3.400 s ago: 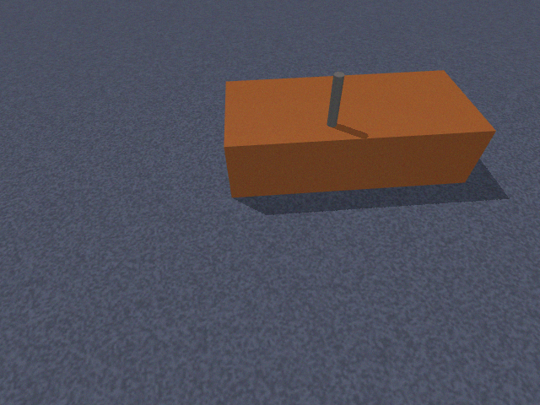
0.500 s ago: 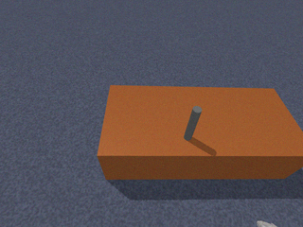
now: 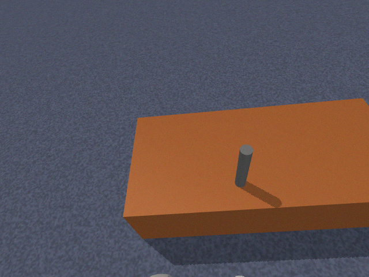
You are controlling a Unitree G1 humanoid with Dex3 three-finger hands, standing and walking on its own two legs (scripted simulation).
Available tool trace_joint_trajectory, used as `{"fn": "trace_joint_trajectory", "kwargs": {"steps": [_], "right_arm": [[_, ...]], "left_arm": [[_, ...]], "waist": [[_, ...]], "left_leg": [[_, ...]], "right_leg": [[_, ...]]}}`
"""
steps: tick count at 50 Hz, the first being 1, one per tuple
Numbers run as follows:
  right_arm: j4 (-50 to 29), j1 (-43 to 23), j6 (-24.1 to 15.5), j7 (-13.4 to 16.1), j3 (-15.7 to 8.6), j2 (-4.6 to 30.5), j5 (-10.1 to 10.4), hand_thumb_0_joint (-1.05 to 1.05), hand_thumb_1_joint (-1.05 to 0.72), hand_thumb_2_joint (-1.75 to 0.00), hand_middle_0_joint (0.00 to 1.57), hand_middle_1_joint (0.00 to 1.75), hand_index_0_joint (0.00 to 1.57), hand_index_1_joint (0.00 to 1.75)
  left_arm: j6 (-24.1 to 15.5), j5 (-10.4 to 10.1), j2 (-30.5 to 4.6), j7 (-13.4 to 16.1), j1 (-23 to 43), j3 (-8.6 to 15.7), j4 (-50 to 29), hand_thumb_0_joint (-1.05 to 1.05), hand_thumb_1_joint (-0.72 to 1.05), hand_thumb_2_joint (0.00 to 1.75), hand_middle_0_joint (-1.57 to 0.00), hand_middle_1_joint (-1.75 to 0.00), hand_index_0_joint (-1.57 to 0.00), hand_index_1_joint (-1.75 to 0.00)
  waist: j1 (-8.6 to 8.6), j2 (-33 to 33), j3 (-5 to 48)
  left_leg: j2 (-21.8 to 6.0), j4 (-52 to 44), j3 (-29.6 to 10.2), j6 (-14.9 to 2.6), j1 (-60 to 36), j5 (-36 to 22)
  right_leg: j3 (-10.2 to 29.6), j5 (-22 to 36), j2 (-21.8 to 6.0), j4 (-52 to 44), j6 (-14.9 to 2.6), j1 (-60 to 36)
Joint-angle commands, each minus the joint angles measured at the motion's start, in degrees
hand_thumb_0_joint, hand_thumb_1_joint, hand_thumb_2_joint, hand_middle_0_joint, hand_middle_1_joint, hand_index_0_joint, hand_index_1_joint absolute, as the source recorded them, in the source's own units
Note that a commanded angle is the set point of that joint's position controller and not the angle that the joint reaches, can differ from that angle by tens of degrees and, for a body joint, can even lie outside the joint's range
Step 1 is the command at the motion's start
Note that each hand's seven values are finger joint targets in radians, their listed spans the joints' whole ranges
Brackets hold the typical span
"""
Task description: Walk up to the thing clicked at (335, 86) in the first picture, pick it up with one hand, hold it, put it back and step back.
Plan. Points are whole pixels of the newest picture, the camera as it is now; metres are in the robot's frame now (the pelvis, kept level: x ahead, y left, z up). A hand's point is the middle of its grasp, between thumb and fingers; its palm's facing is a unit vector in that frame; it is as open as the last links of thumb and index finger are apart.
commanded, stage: walk up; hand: right
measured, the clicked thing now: (242, 168) +0.54 -0.17 -0.31
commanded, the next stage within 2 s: stand in 1.76 s
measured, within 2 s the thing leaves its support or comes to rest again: neither
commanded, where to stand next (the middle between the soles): +0.11 +0.04 m, yaw +0 degrees
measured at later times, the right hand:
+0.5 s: hand out of the picture +0.13 -0.22 -0.14, palm faces -0.07 +0.93 -0.37, open 7.4 cm
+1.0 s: hand out of the picture +0.15 -0.22 -0.14, palm faces -0.04 +0.95 -0.32, open 7.4 cm
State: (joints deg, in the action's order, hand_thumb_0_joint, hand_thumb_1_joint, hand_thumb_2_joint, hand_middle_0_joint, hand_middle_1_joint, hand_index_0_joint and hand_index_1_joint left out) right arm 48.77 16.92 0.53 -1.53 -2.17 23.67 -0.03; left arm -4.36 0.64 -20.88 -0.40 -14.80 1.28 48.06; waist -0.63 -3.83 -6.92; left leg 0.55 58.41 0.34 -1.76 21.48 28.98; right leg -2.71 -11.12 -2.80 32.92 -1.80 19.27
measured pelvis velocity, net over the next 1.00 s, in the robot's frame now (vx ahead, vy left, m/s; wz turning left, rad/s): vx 0.05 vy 0.03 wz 0.02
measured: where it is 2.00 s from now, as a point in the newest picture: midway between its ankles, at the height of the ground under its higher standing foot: outside the picture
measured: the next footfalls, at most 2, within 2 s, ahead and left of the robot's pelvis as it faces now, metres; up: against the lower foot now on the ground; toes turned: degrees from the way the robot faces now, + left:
left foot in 0.22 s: +0.11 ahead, +0.16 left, +0.00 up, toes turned +2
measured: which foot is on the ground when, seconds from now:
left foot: up 0.00-0.20, down 0.22-1.00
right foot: down 0.00-1.00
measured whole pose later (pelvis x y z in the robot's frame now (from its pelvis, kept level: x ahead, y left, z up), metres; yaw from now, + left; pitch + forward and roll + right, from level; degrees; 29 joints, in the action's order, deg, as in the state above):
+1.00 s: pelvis +0.05 +0.03 +0.02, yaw +1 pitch -2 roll +0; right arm 66.0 3.0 -0.2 -0.8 0.0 20.4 0.3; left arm -0.9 0.2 -19.6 -0.5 -4.4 0.5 65.8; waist -0.8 -1.1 -3.2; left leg -2.0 20.4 0.4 1.3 9.1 9.3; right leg -2.6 -8.8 -2.1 19.4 1.2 8.5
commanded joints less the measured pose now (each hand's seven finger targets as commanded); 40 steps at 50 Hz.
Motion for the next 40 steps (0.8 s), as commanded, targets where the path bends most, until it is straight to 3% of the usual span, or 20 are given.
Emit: {"fn": "trace_joint_trajectory", "kwargs": {"steps": [1, 4, 7, 9, 10, 11, 12, 13, 14, 16, 18, 22, 25, 27, 33, 40], "right_arm": [[-1.32, 5.71, -0.98, 0.71, -3.41, 9.27, -0.47, 0.00, -0.90, -0.90, 0.20, 0.30, 0.20, 0.30], [-0.04, 3.37, -1.16, 0.69, -2.58, 7.84, -0.29, 0.00, -0.90, -0.90, 0.20, 0.30, 0.20, 0.30], [1.67, 1.38, -1.56, 1.18, -2.63, 7.95, -0.39, 0.00, -0.90, -0.90, 0.20, 0.30, 0.20, 0.30], [3.20, 1.97, -1.99, 1.55, -2.87, 8.21, -0.56, 0.00, -0.90, -0.90, 0.20, 0.30, 0.20, 0.30], [3.64, 1.43, -2.33, 1.78, -3.06, 9.00, -0.92, 0.00, -0.90, -0.90, 0.20, 0.30, 0.20, 0.30], [3.69, 0.62, -2.58, 1.93, -3.28, 10.39, -1.23, 0.00, -0.90, -0.90, 0.20, 0.30, 0.20, 0.30], [2.98, -2.01, -3.05, 2.06, -3.31, 12.76, -1.70, 0.00, -0.90, -0.90, 0.20, 0.30, 0.20, 0.30], [1.75, -7.15, -3.36, 1.97, -2.99, 14.61, -0.99, 0.00, -0.90, -0.90, 0.20, 0.30, 0.20, 0.30], [2.24, -10.03, -3.10, 1.73, -2.91, 15.23, -0.63, 0.00, -0.90, -0.90, 0.20, 0.30, 0.20, 0.30], [3.47, -10.91, -2.84, 1.61, -1.56, 12.18, -0.73, 0.00, -0.90, -0.90, 0.20, 0.30, 0.20, 0.30], [4.13, -11.50, -2.93, 1.51, -1.10, 11.19, -0.64, 0.00, -0.90, -0.90, 0.20, 0.30, 0.20, 0.30], [5.65, -12.09, -2.67, 1.32, -0.59, 10.56, -0.41, 0.00, -0.90, -0.90, 0.20, 0.30, 0.20, 0.30], [6.69, -13.94, -2.44, 1.50, -0.53, 10.49, -0.45, 0.00, -0.90, -0.90, 0.20, 0.30, 0.20, 0.30], [7.23, -15.09, -2.47, 1.52, -0.36, 10.09, -0.26, 0.00, -0.90, -0.90, 0.20, 0.30, 0.20, 0.30], [9.93, -14.17, -2.58, 1.43, -0.17, 8.70, 0.56, 0.00, -0.90, -0.90, 0.20, 0.30, 0.20, 0.30], [12.23, -15.63, -2.17, 1.49, -0.35, 8.61, 0.36, 0.00, -0.90, -0.90, 0.20, 0.30, 0.20, 0.30]], "left_arm": [[-0.77, 0.02, -16.18, 1.33, -2.14, 4.40, -2.63, 0.00, 0.90, 0.90, -0.20, -0.30, -0.20, -0.30], [-0.14, 0.61, -15.10, 1.26, -0.34, 4.23, -2.76, 0.00, 0.90, 0.90, -0.20, -0.30, -0.20, -0.30], [1.08, 0.38, -15.60, 1.00, 2.13, 4.15, -2.18, 0.00, 0.90, 0.90, -0.20, -0.30, -0.20, -0.30], [2.03, -0.24, -15.35, 0.77, 4.54, 3.77, -2.09, 0.00, 0.90, 0.90, -0.20, -0.30, -0.20, -0.30], [2.48, -0.51, -13.72, 0.72, 4.72, 3.16, -1.84, 0.00, 0.90, 0.90, -0.20, -0.30, -0.20, -0.30], [2.82, -0.82, -12.48, 0.66, 5.03, 2.56, -1.32, 0.00, 0.90, 0.90, -0.20, -0.30, -0.20, -0.30], [3.05, -1.25, -10.04, 0.55, 4.02, 1.93, -1.17, 0.00, 0.90, 0.90, -0.20, -0.30, -0.20, -0.30], [3.52, -1.81, -9.98, 0.57, 2.13, 1.65, 0.55, 0.00, 0.90, 0.90, -0.20, -0.30, -0.20, -0.30], [3.82, -1.51, -12.45, 0.75, 1.69, 2.58, 3.08, 0.00, 0.90, 0.90, -0.20, -0.30, -0.20, -0.30], [3.49, -1.09, -12.19, 0.35, 2.56, 2.52, 5.02, 0.00, 0.90, 0.90, -0.20, -0.30, -0.20, -0.30], [3.13, -1.09, -12.66, 0.14, 3.34, 2.38, 6.35, 0.00, 0.90, 0.90, -0.20, -0.30, -0.20, -0.30], [3.02, -0.92, -12.16, 0.04, 5.59, 1.74, 8.92, 0.00, 0.90, 0.90, -0.20, -0.30, -0.20, -0.30], [2.92, -1.02, -12.00, -0.21, 6.76, 1.37, 10.66, 0.00, 0.90, 0.90, -0.20, -0.30, -0.20, -0.30], [2.75, -0.97, -11.89, -0.24, 7.07, 1.23, 11.71, 0.00, 0.90, 0.90, -0.20, -0.30, -0.20, -0.30], [1.64, -0.63, -12.27, -0.01, 9.91, 1.03, 13.48, 0.00, 0.90, 0.90, -0.20, -0.30, -0.20, -0.30], [1.93, -0.72, -11.38, 0.33, 10.66, 1.08, 14.87, 0.00, 0.90, 0.90, -0.20, -0.30, -0.20, -0.30]], "waist": [[0.09, 13.05, 6.43], [-0.23, 15.59, 7.43], [-0.43, 16.64, 7.55], [1.19, 13.86, 7.82], [1.60, 11.61, 7.57], [1.75, 7.79, 7.03], [0.12, -0.12, 7.47], [-2.03, -3.51, 6.50], [-2.03, -4.39, 4.81], [-2.19, -4.62, 3.74], [-1.63, -6.45, 4.09], [-0.95, -5.56, 6.72], [-0.97, -3.83, 4.76], [-0.94, -1.93, 4.50], [0.82, 5.83, 8.82], [0.35, 7.13, 10.93]], "left_leg": [[-1.95, -1.47, -3.05, 1.21, 4.29, -4.91], [-2.27, -13.28, -0.73, 2.26, 0.67, -6.66], [-1.84, -18.49, 1.23, 2.51, -4.40, -9.82], [-1.17, -24.55, 2.32, 1.56, -11.54, -16.73], [-1.54, -27.38, 0.96, 0.95, -13.28, -18.26], [-4.49, -30.80, -3.46, 0.03, -13.07, -17.61], [-12.25, -36.54, -15.27, -2.39, -10.21, -15.75], [-17.59, -41.20, -22.18, -6.19, -3.14, -7.16], [-17.55, -40.87, -20.16, -8.22, 4.83, -2.53], [-12.42, -39.88, -13.42, -4.52, 4.52, -1.92], [-10.13, -38.97, -11.01, -2.19, 1.31, -4.77], [-10.06, -40.09, -10.59, -1.71, -2.17, -2.65], [-9.49, -41.79, -10.23, -0.90, -2.18, -0.25], [-9.04, -41.20, -9.34, -0.62, -3.78, -3.34], [-7.25, -36.66, -5.47, -0.03, -13.38, -20.25], [-7.98, -38.78, -5.22, 0.26, -15.85, -25.49]], "right_leg": [[12.75, 6.35, -11.20, -13.51, -9.49, -6.54], [8.63, 8.97, -9.61, -11.59, -8.85, -5.96], [8.34, 8.19, -10.43, -8.72, -8.69, -2.28], [8.25, 3.43, -10.53, -5.41, -7.32, 3.42], [8.16, 1.24, -9.77, -3.77, -5.67, 5.69], [7.35, -3.54, -8.17, -2.53, -3.68, 7.08], [5.36, -8.36, -4.02, 1.69, -1.12, 6.48], [2.41, -14.34, 0.70, 4.29, 0.14, 1.43], [3.16, -15.59, -0.12, 6.63, -0.02, -6.32], [3.44, -11.75, -0.40, 0.30, -0.32, -7.67], [3.60, -5.48, -0.82, -3.48, -0.06, -7.16], [4.64, -6.57, -1.65, -6.53, 0.01, -8.47], [5.06, -6.75, -2.04, -8.94, 0.35, -7.19], [5.63, -5.18, -2.70, -10.88, 0.36, -6.74], [8.38, 3.39, -6.09, -16.12, 0.20, -7.03], [6.48, 7.22, -5.83, -16.73, 1.04, -9.99]]}}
